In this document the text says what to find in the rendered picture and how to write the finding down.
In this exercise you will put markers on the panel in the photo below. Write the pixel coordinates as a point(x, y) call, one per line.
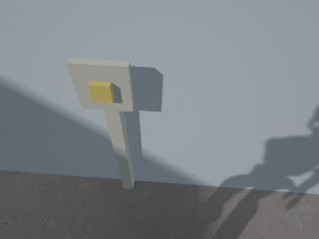
point(119, 73)

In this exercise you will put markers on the button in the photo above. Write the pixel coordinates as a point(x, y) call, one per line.
point(101, 92)

